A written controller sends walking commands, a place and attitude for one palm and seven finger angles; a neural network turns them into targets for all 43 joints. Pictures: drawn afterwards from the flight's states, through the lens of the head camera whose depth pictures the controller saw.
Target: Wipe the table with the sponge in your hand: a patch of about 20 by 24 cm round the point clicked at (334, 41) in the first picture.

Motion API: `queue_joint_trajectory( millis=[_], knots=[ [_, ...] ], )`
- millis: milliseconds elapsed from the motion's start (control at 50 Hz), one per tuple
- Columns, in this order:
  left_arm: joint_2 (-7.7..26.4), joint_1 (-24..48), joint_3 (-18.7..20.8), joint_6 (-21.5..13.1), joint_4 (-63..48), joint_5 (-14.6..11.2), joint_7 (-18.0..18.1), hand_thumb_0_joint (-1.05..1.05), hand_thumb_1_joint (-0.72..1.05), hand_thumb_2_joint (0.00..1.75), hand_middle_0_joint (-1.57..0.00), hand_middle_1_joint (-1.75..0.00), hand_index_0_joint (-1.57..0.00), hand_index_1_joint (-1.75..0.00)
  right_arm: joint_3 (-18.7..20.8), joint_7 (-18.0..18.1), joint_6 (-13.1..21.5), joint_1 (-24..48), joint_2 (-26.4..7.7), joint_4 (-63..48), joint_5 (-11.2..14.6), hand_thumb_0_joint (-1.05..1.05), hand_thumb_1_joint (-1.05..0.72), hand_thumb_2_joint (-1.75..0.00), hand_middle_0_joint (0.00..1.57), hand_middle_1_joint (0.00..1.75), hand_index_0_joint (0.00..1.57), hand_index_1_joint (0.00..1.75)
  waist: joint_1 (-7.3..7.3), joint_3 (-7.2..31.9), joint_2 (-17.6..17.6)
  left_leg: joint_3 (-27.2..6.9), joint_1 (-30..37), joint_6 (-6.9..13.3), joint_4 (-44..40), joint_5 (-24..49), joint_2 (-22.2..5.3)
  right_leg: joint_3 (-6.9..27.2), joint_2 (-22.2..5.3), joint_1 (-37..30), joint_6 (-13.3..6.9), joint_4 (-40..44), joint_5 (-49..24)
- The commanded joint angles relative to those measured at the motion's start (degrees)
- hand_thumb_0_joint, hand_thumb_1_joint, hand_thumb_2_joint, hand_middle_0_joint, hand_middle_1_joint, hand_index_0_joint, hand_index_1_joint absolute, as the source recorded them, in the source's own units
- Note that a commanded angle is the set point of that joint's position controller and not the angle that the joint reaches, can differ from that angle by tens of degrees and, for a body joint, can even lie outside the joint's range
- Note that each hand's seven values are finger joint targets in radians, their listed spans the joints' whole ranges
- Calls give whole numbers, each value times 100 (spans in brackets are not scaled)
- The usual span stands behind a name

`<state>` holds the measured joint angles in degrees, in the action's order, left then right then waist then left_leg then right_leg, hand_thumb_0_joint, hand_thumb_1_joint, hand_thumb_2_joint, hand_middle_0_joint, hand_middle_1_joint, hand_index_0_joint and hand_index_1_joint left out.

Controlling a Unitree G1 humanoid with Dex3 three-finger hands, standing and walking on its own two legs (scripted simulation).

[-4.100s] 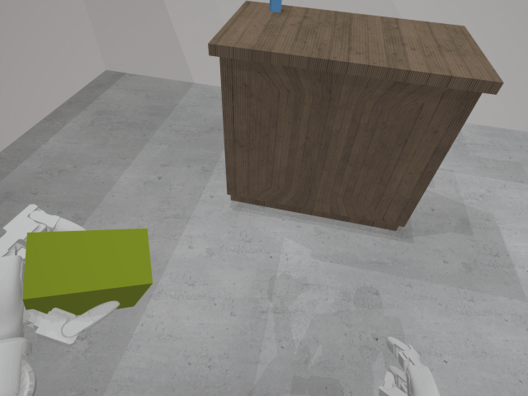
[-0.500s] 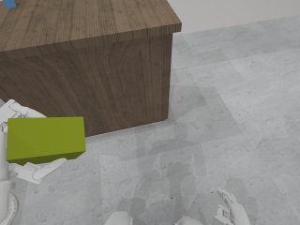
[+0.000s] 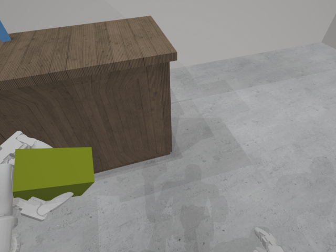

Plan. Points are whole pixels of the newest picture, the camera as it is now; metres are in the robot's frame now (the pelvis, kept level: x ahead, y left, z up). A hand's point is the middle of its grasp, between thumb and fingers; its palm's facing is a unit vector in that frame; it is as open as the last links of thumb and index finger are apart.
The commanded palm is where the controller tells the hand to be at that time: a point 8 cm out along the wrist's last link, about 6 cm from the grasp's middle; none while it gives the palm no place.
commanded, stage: take the last steps up to it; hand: left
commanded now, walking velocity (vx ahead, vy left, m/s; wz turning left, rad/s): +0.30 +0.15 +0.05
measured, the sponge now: (64, 175) +0.22 +0.21 +0.15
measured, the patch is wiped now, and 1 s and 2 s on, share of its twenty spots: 0.00 0.00 0.00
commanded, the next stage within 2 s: come to a stop and stand still in 1.78 s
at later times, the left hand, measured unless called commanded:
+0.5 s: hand (45, 132) +0.30 +0.28 +0.18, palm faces +0.41 -0.81 -0.41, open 10.7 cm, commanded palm +0.24 +0.32 +0.19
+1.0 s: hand (60, 101) +0.40 +0.29 +0.18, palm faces +0.36 -0.80 -0.47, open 10.7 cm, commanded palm +0.35 +0.34 +0.19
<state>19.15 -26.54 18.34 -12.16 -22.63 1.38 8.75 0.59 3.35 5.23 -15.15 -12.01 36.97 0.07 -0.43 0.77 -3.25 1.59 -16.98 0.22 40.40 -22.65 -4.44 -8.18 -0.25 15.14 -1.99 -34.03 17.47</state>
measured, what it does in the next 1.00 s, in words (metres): walks ahead: left foot, then right foot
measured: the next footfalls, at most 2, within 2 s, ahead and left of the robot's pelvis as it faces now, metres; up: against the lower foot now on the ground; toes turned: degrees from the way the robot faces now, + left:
left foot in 0.42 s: +0.14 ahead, +0.17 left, +0.00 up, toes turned +9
right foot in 0.70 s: +0.20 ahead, -0.06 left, +0.00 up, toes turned -10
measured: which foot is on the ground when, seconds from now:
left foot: up 0.00-0.40, down 0.42-0.70, up 0.72-1.00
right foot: down 0.00-0.44, up 0.46-0.68, down 0.70-1.00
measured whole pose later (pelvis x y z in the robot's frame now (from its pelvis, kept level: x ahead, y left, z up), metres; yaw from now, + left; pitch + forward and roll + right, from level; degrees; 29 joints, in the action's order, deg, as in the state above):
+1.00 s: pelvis +0.19 +0.06 +0.02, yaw +1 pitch +1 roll +3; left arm 20.6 -29.7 19.9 -14.9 -31.3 0.3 9.0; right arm 2.6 2.3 4.7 -11.1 -14.4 35.2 -0.3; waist -0.3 -5.7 2.5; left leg 7.1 -24.1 -0.4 38.4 -16.1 -4.6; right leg -8.3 -7.6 12.1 0.6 -30.5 18.8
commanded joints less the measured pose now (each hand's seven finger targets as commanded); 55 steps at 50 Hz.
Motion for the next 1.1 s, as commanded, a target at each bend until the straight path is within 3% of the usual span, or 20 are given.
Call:
queue_joint_trajectory(
  millis=[0, 80, 240, 360, 400, 420, 460, 540, 640, 660, 680, 700, 720, 760, 820, 980, 1000, 1020, 1040, 1080],
  knots=[
    [1515, 1256, 904, -532, -1382, -155, 88, 0, 10, 130, -120, -160, -120, -160, 360, -17, 302, 907, -708, -771, -27, 0, -90, -90, 20, 30, 20, 30, 28, -243, 1113, -541, -2385, -67, 2818, -46, 58, 4182, -2587, -784, -1027, 2535, 1608],
    [1386, 345, 1038, -715, -1281, -214, 8, 0, 10, 130, -120, -160, -120, -160, 233, -47, 118, 903, -518, -691, -17, 0, -90, -90, 20, 30, 20, 30, 57, 59, 652, -241, -2211, -185, 2479, 719, -110, 1790, -1886, -1031, -675, 1943, -1118],
    [1214, 108, 979, -617, -1495, -264, 148, 0, 10, 130, -120, -160, -120, -160, 267, -66, 193, 794, -451, -1029, -18, 0, -90, -90, 20, 30, 20, 30, -102, 411, 1362, 638, -1186, -41, -45, 779, 85, 1460, -1738, -1315, -643, 1612, -1662],
    [1158, 689, 811, -548, -1704, -222, 240, 0, 10, 130, -120, -160, -120, -160, 344, 37, 230, 652, -558, -1047, -13, 0, -90, -90, 20, 30, 20, 30, 40, 425, 913, 918, 652, 110, -1543, 1032, 261, 1104, -1366, -545, -320, 543, -1040],
    [1104, 745, 772, -597, -2024, -259, 228, 0, 10, 130, -120, -160, -120, -160, 437, 39, 229, 600, -793, -1100, 48, 0, -90, -90, 20, 30, 20, 30, 148, 846, -1258, -1068, 2378, 829, -1805, 2361, -1130, 251, -420, 1218, 212, -1930, 241],
    [1104, 704, 732, -640, -1871, -223, 211, 0, 10, 130, -120, -160, -120, -160, 396, -14, 251, 564, -699, -1163, 60, 0, -90, -90, 20, 30, 20, 30, 112, 738, -1277, -2061, 2277, 1255, -2098, 3074, -1659, 327, -149, 1809, 243, -2973, 1873],
    [1404, 536, 972, -612, -1819, -244, 165, 0, 10, 130, -120, -160, -120, -160, 352, 0, 270, 708, -596, -975, 18, 0, -90, -90, 20, 30, 20, 30, 104, 456, -1259, -2185, 1452, 1689, -2335, 1597, -1801, 726, -570, 2212, 288, -3609, 1632],
    [1175, 98, 924, -661, -2388, -281, 110, 0, 10, 130, -120, -160, -120, -160, 308, -54, 459, 747, -566, -870, 60, 0, -90, -90, 20, 30, 20, 30, -4, 336, -1048, -623, 628, 1161, -2244, 1768, -1134, 221, -548, 1287, 356, -2019, 869],
    [1109, 116, 954, -483, -1540, -269, 108, 0, 10, 130, -120, -160, -120, -160, 248, 32, 437, 720, -569, -783, 50, 0, -90, -90, 20, 30, 20, 30, -47, 477, -501, 138, -272, 591, -1127, 885, -754, -235, -244, -800, 322, 349, -61],
    [1184, 275, 968, -456, -1321, -216, 99, 0, 10, 130, -120, -160, -120, -160, 262, 42, 374, 699, -520, -765, 49, 0, -90, -90, 20, 30, 20, 30, -65, 466, 406, 419, -859, 413, 53, 376, -393, 707, -802, -1236, 61, 986, 108],
    [1290, 260, 1006, -389, -1010, -199, 90, 0, 10, 130, -120, -160, -120, -160, 235, 17, 309, 701, -407, -864, 42, 0, -90, -90, 20, 30, 20, 30, -42, 436, 2068, 698, -2121, 130, 1710, -547, 324, 3215, -2139, -1748, -595, 1641, 70],
    [1401, 556, 1143, -417, -1048, -345, 84, 0, 10, 130, -120, -160, -120, -160, 292, -39, 328, 908, -562, -913, 41, 0, -90, -90, 20, 30, 20, 30, -110, 343, 2260, -45, -2539, -10, 2818, -689, 266, 4331, -2809, -1589, -870, 2090, 242],
    [1450, 750, 1159, -511, -1208, -353, 54, 0, 10, 130, -120, -160, -120, -160, 312, -77, 332, 859, -572, -794, 17, 0, -90, -90, 20, 30, 20, 30, -14, 176, 1779, -436, -2624, -80, 3331, -334, 95, 4185, -2820, -1373, -972, 2083, 285],
    [1331, 610, 1077, -648, -1348, -283, -14, 0, 10, 130, -120, -160, -120, -160, 202, -96, 230, 882, -471, -655, -2, 0, -90, -90, 20, 30, 20, 30, 9, 59, 940, -408, -2528, -172, 3446, 205, -128, 2546, -2383, -1052, -777, 1788, -808],
    [1179, 444, 900, -718, -1584, -215, 8, 0, 10, 130, -120, -160, -120, -160, 207, -93, 164, 922, -497, -743, -18, 0, -90, -90, 20, 30, 20, 30, 59, 265, 1024, -123, -1977, -155, 2107, 394, -223, 1312, -2045, -991, -588, 1459, -2376],
    [1287, 108, 1132, -604, -2137, -227, 283, 0, 10, 130, -120, -160, -120, -160, 340, -6, 237, 684, -427, -1081, -34, 0, -90, -90, 20, 30, 20, 30, 13, 714, 1001, 1045, 408, -38, -1386, 1198, 357, 695, -1519, -931, -263, 559, -1782],
    [1239, 217, 1096, -634, -2133, -230, 278, 0, 10, 130, -120, -160, -120, -160, 372, 30, 236, 604, -481, -1095, -10, 0, -90, -90, 20, 30, 20, 30, 84, 786, 561, 973, 915, 29, -1656, 1296, 287, 543, -1300, -665, -125, -109, -1727],
    [1211, 394, 1062, -674, -2221, -254, 269, 0, 10, 130, -120, -160, -120, -160, 453, 40, 231, 551, -660, -1122, 26, 0, -90, -90, 20, 30, 20, 30, 174, 917, -503, 81, 1583, 333, -1812, 1669, -335, 262, -902, 104, 91, -1298, -1130],
    [1187, 499, 1046, -716, -2234, -269, 245, 0, 10, 130, -120, -160, -120, -160, 498, -5, 234, 565, -754, -1157, 60, 0, -90, -90, 20, 30, 20, 30, 130, 923, -1588, -1538, 2207, 901, -1903, 2948, -1446, 20, -296, 1425, 334, -2533, 1502],
    [1417, 301, 1151, -707, -1683, -288, 146, 0, 10, 130, -120, -160, -120, -160, 455, 4, 311, 650, -641, -1073, 47, 0, -90, -90, 20, 30, 20, 30, 70, 725, -1439, -2322, 1740, 1568, -2177, 2014, -1899, 621, -473, 2155, 280, -3643, 1883]
  ],
)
